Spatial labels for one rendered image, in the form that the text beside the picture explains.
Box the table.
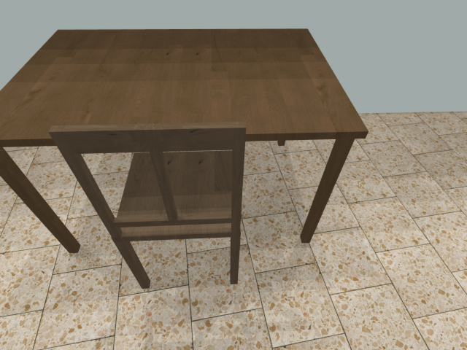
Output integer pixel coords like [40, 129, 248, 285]
[0, 28, 368, 253]

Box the chair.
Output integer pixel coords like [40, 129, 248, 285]
[48, 122, 246, 289]

